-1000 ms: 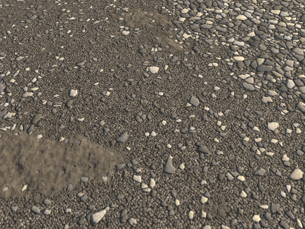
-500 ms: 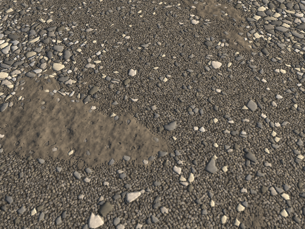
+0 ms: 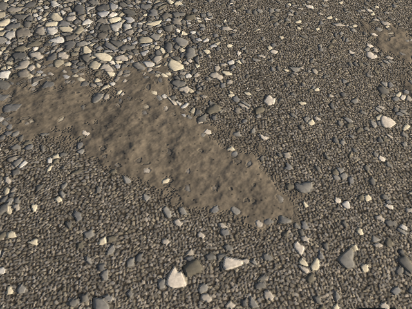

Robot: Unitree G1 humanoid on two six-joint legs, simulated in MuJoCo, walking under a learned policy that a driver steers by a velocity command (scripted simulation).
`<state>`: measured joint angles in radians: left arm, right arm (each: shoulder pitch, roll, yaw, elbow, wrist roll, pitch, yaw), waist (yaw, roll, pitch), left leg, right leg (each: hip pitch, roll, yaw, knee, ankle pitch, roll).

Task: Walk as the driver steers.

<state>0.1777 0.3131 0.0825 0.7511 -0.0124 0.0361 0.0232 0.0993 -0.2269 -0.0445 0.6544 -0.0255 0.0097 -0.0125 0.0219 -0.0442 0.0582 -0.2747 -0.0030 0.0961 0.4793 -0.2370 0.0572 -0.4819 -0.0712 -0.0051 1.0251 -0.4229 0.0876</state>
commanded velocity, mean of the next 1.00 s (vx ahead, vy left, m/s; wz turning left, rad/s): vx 0.49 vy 0.00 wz -0.26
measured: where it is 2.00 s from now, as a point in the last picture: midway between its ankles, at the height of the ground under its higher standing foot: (267, 118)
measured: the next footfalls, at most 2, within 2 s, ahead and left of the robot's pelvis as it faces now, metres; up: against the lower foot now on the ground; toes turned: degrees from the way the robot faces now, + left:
right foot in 0.36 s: +0.00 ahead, -0.14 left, +0.00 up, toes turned -23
left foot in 0.86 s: +0.52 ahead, -0.17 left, +0.00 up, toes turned -21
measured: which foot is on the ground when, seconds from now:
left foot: down 0.00-0.36, up 0.38-0.84, down 0.86-1.00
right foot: up 0.00-0.34, down 0.36-0.88, up 0.90-1.00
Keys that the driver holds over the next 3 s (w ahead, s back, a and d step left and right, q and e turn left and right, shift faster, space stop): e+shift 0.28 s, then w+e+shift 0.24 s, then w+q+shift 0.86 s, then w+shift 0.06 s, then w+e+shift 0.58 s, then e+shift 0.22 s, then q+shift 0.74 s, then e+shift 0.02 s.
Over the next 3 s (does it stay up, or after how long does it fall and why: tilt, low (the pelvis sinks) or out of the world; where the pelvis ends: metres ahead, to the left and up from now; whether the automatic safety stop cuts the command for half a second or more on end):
stays up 1.64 -0.27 0.00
